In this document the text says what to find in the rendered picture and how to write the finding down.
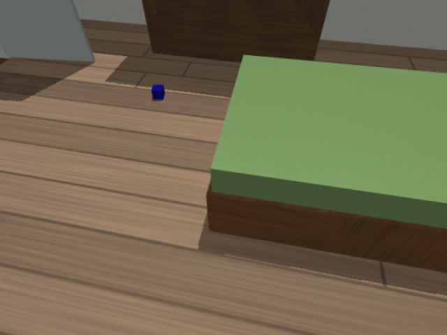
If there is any bed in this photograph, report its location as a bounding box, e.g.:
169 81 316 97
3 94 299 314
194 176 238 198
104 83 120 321
206 55 447 273

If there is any cube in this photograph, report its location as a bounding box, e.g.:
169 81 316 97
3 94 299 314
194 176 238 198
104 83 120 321
152 85 165 100

